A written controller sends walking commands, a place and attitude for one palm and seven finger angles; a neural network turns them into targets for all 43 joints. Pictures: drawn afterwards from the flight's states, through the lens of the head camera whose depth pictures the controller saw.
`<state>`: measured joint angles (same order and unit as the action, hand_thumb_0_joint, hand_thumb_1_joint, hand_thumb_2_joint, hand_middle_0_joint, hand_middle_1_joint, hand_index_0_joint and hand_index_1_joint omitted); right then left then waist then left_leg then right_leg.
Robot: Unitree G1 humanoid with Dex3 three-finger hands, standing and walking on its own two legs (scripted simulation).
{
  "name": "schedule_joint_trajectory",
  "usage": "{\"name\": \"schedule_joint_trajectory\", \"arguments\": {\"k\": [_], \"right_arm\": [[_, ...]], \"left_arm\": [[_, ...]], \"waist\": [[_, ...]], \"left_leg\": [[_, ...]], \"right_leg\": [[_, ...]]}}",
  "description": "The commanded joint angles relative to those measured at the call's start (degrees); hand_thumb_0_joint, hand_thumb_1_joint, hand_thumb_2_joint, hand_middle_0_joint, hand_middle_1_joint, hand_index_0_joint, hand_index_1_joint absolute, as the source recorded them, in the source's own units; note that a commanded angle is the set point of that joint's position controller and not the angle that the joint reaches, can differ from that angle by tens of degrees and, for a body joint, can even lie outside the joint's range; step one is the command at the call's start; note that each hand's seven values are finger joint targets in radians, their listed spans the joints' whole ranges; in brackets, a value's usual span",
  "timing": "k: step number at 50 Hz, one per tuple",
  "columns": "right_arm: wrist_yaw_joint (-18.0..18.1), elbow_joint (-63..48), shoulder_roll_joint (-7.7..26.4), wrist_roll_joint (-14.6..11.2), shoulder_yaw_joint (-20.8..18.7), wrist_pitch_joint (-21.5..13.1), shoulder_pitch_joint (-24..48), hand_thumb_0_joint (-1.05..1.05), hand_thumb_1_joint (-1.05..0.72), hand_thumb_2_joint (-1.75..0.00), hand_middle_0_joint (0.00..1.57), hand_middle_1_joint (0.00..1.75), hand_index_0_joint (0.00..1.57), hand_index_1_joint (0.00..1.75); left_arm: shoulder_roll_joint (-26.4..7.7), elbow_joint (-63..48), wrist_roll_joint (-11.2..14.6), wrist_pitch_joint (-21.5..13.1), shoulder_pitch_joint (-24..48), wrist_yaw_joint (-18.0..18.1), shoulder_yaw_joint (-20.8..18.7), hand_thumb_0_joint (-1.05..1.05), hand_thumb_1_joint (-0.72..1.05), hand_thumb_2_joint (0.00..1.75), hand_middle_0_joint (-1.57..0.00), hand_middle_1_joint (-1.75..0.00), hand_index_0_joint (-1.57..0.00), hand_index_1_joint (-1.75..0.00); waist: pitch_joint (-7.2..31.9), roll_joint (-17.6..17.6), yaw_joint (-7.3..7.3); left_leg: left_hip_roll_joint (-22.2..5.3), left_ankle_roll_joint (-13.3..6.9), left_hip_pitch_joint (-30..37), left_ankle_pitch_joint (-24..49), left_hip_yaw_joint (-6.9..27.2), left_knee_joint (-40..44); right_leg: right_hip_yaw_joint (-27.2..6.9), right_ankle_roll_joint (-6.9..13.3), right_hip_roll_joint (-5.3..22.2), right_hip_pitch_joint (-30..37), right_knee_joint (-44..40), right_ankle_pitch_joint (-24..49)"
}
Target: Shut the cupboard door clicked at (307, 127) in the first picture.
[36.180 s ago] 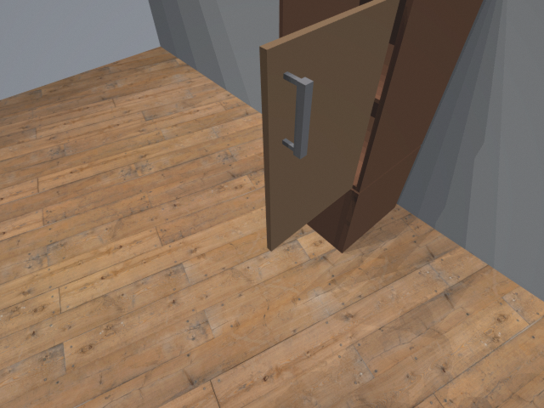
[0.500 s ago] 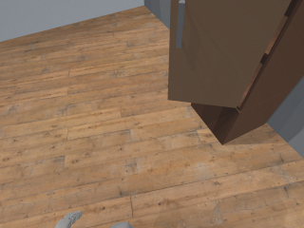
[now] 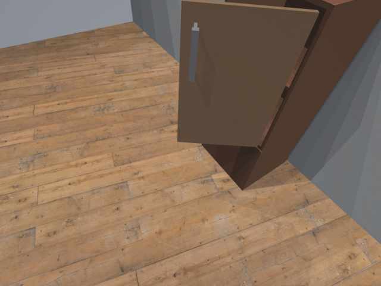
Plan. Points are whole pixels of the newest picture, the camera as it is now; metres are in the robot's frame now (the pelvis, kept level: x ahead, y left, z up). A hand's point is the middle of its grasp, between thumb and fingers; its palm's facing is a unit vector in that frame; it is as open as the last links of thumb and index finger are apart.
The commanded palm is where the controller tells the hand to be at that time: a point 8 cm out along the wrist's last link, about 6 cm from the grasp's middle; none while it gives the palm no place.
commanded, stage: take the last steps up to it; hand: left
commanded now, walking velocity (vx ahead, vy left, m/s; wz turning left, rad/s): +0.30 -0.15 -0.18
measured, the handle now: (193, 53) +0.73 +0.03 +0.11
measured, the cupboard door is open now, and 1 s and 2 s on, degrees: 54 54 54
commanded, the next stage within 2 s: come to a stop and stand still in 0.70 s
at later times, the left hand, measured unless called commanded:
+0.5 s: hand out of the picture +0.13 +0.10 -0.20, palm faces -0.01 -0.99 -0.12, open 7.4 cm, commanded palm none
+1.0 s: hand (182, 203) +0.37 +0.03 -0.17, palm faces -0.03 -0.97 -0.23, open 7.3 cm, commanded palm none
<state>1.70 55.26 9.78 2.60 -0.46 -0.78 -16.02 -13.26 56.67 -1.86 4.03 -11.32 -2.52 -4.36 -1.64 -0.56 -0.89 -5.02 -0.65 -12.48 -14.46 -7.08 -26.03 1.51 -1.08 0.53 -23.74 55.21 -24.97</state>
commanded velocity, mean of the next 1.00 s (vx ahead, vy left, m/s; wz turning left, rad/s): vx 0.12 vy -0.02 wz -0.03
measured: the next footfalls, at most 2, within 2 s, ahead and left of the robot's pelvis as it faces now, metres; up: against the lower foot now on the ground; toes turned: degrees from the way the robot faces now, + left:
right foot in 0.20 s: +0.08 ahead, -0.18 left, +0.00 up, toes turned -7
left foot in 0.50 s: +0.25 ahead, +0.03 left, +0.00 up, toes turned +7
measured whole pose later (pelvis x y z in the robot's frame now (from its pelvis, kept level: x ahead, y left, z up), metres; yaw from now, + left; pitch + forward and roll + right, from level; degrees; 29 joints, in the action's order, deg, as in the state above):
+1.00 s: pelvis +0.29 -0.14 -0.01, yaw -2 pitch +1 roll +1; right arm 1.7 62.7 10.6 0.3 -2.0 2.0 -16.5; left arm -8.5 60.9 -1.6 -1.6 -8.5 1.2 -2.0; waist -3.4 1.6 -1.2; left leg -2.3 2.2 -16.0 -31.2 -3.2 -44.8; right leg 5.5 1.3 2.6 -16.5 29.9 -14.2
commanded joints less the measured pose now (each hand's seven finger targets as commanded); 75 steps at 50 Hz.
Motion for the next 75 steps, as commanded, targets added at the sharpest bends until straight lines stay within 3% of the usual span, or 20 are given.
{"name": "schedule_joint_trajectory", "arguments": {"k": [1, 8, 10, 11, 17, 23, 24, 26, 27, 33, 40, 42, 43, 46, 50, 62, 65, 66, 68, 75], "right_arm": [[0.5, 0.2, 13.5, -0.1, -4.6, -0.9, -6.6, 0.00, -0.90, -0.90, 0.20, 0.30, 0.20, 0.30], [-0.4, 1.8, 13.4, -0.4, -4.8, -0.7, -3.3, 0.00, -0.90, -0.90, 0.20, 0.30, 0.20, 0.30], [-1.1, -1.7, 6.5, -1.5, -2.9, -0.8, 1.7, 0.00, -0.90, -0.90, 0.20, 0.30, 0.20, 0.30], [-1.2, -3.3, 8.0, -1.3, -2.9, -0.3, 5.7, 0.00, -0.90, -0.90, 0.20, 0.30, 0.20, 0.30], [-2.2, 0.2, 4.9, -0.8, -2.8, -0.1, -0.3, 0.00, -0.90, -0.90, 0.20, 0.30, 0.20, 0.30], [-2.1, 1.7, 5.1, -0.7, -2.8, -1.3, -5.5, 0.00, -0.90, -0.90, 0.20, 0.30, 0.20, 0.30], [-1.7, 3.1, 7.5, -0.4, -3.4, -1.8, -9.7, 0.00, -0.90, -0.90, 0.20, 0.30, 0.20, 0.30], [-0.3, 4.5, 16.8, 0.5, -5.2, -1.9, -19.0, 0.00, -0.90, -0.90, 0.20, 0.30, 0.20, 0.30], [0.2, 4.6, 16.6, 0.3, -5.1, -1.5, -16.9, 0.00, -0.90, -0.90, 0.20, 0.30, 0.20, 0.30], [0.3, 2.2, 8.8, -0.4, -3.3, -2.6, -5.6, 0.00, -0.90, -0.90, 0.20, 0.30, 0.20, 0.30], [-0.7, 3.2, 8.9, -0.8, -4.2, -0.5, -2.3, 0.00, -0.90, -0.90, 0.20, 0.30, 0.20, 0.30], [-1.1, 3.4, 3.7, -1.6, -2.6, -0.6, -3.0, 0.00, -0.90, -0.90, 0.20, 0.30, 0.20, 0.30], [-1.1, 2.8, 1.4, -2.0, -1.8, -0.1, -4.4, 0.00, -0.90, -0.90, 0.20, 0.30, 0.20, 0.30], [-0.1, 5.0, 3.0, -2.6, -2.3, 2.0, -6.2, 0.00, -0.90, -0.90, 0.20, 0.30, 0.20, 0.30], [-0.1, 3.3, 4.8, -2.4, -2.6, 2.8, -0.5, 0.00, -0.90, -0.90, 0.20, 0.30, 0.20, 0.30], [-1.5, -1.3, 5.7, -2.0, -3.2, 3.0, 1.3, 0.00, -0.90, -0.90, 0.20, 0.30, 0.20, 0.30], [-1.0, -3.1, 15.4, -0.9, -4.3, 1.8, 1.7, 0.00, -0.90, -0.90, 0.20, 0.30, 0.20, 0.30], [-0.3, -4.3, 15.0, -0.7, -3.8, 1.7, 3.7, 0.00, -0.90, -0.90, 0.20, 0.30, 0.20, 0.30], [0.9, -4.0, 13.2, -0.8, -3.3, 1.2, 5.1, 0.00, -0.90, -0.90, 0.20, 0.30, 0.20, 0.30], [1.4, -1.9, 12.0, -1.0, -3.6, 1.4, 2.6, 0.00, -0.90, -0.90, 0.20, 0.30, 0.20, 0.30]], "left_arm": [[-2.2, -6.3, 0.1, -2.3, 7.5, -0.8, -0.1, 0.00, 0.90, 0.90, -0.20, -0.30, -0.20, -0.30], [-4.2, -1.6, 0.0, -3.5, -2.5, -0.8, -1.0, 0.00, 0.90, 0.90, -0.20, -0.30, -0.20, -0.30], [-13.1, 1.9, -0.1, -4.5, -12.3, 0.9, -2.7, 0.00, 0.90, 0.90, -0.20, -0.30, -0.20, -0.30], [-13.0, 2.2, 0.6, -4.2, -13.4, 1.7, -2.6, 0.00, 0.90, 0.90, -0.20, -0.30, -0.20, -0.30], [-5.6, 1.3, 0.3, -6.5, -2.1, 2.8, -0.1, 0.00, 0.90, 0.90, -0.20, -0.30, -0.20, -0.30], [-5.4, 4.2, 1.0, -6.6, -2.5, 2.4, 0.1, 0.00, 0.90, 0.90, -0.20, -0.30, -0.20, -0.30], [-3.9, 4.0, 1.2, -6.3, -3.5, 2.2, 0.4, 0.00, 0.90, 0.90, -0.20, -0.30, -0.20, -0.30], [-0.7, 1.2, 1.2, -6.0, -4.5, 1.7, 1.4, 0.00, 0.90, 0.90, -0.20, -0.30, -0.20, -0.30], [-1.9, 0.6, 0.4, -5.6, -2.1, 1.9, 1.1, 0.00, 0.90, 0.90, -0.20, -0.30, -0.20, -0.30], [1.6, 1.6, 0.4, -4.4, -2.9, 1.0, 0.9, 0.00, 0.90, 0.90, -0.20, -0.30, -0.20, -0.30], [0.5, 2.7, 0.1, -4.9, -6.0, 1.1, 0.6, 0.00, 0.90, 0.90, -0.20, -0.30, -0.20, -0.30], [-4.3, 4.1, 0.0, -6.3, -10.4, 2.4, 0.1, 0.00, 0.90, 0.90, -0.20, -0.30, -0.20, -0.30], [-7.7, 4.5, 0.5, -6.6, -10.7, 2.9, 0.1, 0.00, 0.90, 0.90, -0.20, -0.30, -0.20, -0.30], [-6.4, 3.6, 0.6, -6.5, -3.5, 4.3, 0.9, 0.00, 0.90, 0.90, -0.20, -0.30, -0.20, -0.30], [-7.9, 3.7, 0.5, -5.4, -6.3, 5.6, -0.5, 0.00, 0.90, 0.90, -0.20, -0.30, -0.20, -0.30], [-8.5, -2.1, 0.1, -3.5, 1.2, 5.0, -0.8, 0.00, 0.90, 0.90, -0.20, -0.30, -0.20, -0.30], [-2.6, -3.3, 0.9, -2.1, -3.8, 5.1, 0.9, 0.00, 0.90, 0.90, -0.20, -0.30, -0.20, -0.30], [-2.9, -4.6, 0.7, -1.8, -3.7, 4.9, 1.1, 0.00, 0.90, 0.90, -0.20, -0.30, -0.20, -0.30], [-4.4, -2.6, 0.7, -1.1, -3.2, 4.6, 0.3, 0.00, 0.90, 0.90, -0.20, -0.30, -0.20, -0.30], [-3.7, -2.2, 0.8, -0.9, -2.4, 3.1, 0.2, 0.00, 0.90, 0.90, -0.20, -0.30, -0.20, -0.30]], "waist": [[-0.6, 9.2, -3.40], [1.1, 4.4, 2.23], [0.8, -17.1, 7.32], [-1.5, -12.2, 8.42], [-2.2, -5.9, -0.62], [-2.3, -1.6, -3.99], [0.0, 3.4, -5.15], [3.5, 17.5, -7.57], [2.8, 15.6, -6.65], [0.2, 7.3, -0.65], [-0.3, 6.1, 1.93], [-0.3, -6.4, 4.24], [1.7, -12.6, 2.97], [2.2, -16.3, 0.61], [7.0, -7.6, 3.82], [5.0, -9.6, -0.62], [5.4, 15.5, -0.62], [2.0, 8.8, 0.40], [2.9, 14.3, 0.30], [4.3, 8.2, -0.84]], "left_leg": [[-15.9, -6.4, 6.5, -5.8, 12.8, 14.5], [-10.8, -1.8, -6.2, -8.1, 4.0, 2.8], [1.2, 2.8, -27.3, -23.1, -5.0, -21.3], [-0.2, 1.7, -28.9, -22.3, 0.9, -30.9], [-2.6, 2.6, -18.5, -7.7, 2.3, -26.6], [1.1, 2.3, -0.3, 4.1, -1.5, -5.1], [-0.3, 1.5, 7.5, 3.9, 1.9, -2.6], [-22.3, -8.9, 17.3, -3.8, 34.5, 11.0], [-23.3, -9.3, 13.9, -6.6, 34.4, 13.6], [-14.3, -7.1, 3.1, 8.4, 10.4, 13.3], [-8.7, -3.7, -4.0, -5.6, 3.8, 6.5], [-0.3, 1.1, -12.6, -8.4, -2.2, -6.2], [2.4, 2.5, -11.8, -17.6, -1.7, -11.7], [0.4, 2.6, -6.8, -18.6, 4.7, -19.3], [4.1, 3.8, -15.2, -17.3, 5.9, -28.0], [4.7, 3.3, -0.2, 2.4, 4.4, -5.4], [-17.5, -7.9, 0.9, 31.2, 24.2, 6.9], [-18.6, -10.9, -3.5, 30.5, 24.5, 6.9], [-14.3, -9.1, -1.2, 33.2, 20.8, 6.5], [-13.7, -9.5, 6.8, 20.5, 18.3, 7.7]], "right_leg": [[0.4, 0.1, 2.3, -6.2, -8.4, 2.4], [4.2, 1.7, -0.6, 19.6, -31.5, 10.4], [-23.0, 11.1, 18.2, 32.1, -44.6, -8.0], [-26.3, 14.5, 21.7, 26.4, -47.9, -11.4], [-7.3, 12.9, 14.3, 13.9, -44.5, 9.2], [-3.8, 9.9, 10.4, 9.5, -36.2, 10.1], [-1.9, 8.3, 7.4, 5.7, -27.7, 10.7], [3.4, 4.0, -2.2, -9.7, 1.1, -8.6], [-1.8, 4.0, 0.2, -12.9, 10.3, -7.1], [-0.5, 1.2, 5.1, -5.5, -0.8, 5.3], [6.5, 0.5, 0.3, 12.1, -24.5, 14.3], [-8.6, 3.4, 10.5, 21.4, -34.3, 21.8], [-15.7, 7.4, 19.2, 21.0, -38.9, 30.3], [-13.4, 10.4, 19.6, 15.3, -36.0, 53.7], [-10.5, 12.5, 21.4, 27.7, -29.8, 77.2], [-3.4, 7.7, 14.8, 10.6, -28.7, 36.5], [0.7, -0.4, 1.3, 3.6, -8.6, -10.4], [-1.9, -0.1, 1.2, 3.0, -2.1, -10.9], [-6.9, -0.5, 0.1, -0.5, 5.6, -5.6], [-4.7, -1.3, 0.4, -2.9, 1.5, -1.3]]}}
